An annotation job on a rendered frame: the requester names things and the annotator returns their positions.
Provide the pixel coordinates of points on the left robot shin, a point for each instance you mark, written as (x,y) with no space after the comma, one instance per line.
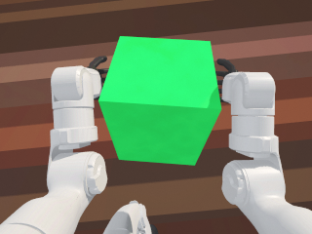
(147,229)

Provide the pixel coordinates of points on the carton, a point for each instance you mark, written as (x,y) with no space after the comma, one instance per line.
(160,99)

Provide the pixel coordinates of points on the robot right hand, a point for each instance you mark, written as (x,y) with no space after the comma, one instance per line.
(231,69)

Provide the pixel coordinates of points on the robot left thigh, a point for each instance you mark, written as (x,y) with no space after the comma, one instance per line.
(127,220)

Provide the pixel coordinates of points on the robot left upper arm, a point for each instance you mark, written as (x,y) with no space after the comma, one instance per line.
(74,179)

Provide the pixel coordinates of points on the left robot forearm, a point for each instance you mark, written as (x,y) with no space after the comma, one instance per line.
(73,91)

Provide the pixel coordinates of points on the right robot forearm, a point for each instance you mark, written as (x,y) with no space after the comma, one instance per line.
(252,99)

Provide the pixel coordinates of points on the robot right upper arm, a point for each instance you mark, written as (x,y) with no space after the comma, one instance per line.
(257,188)

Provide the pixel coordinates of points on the robot left hand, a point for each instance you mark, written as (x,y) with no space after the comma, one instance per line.
(97,61)

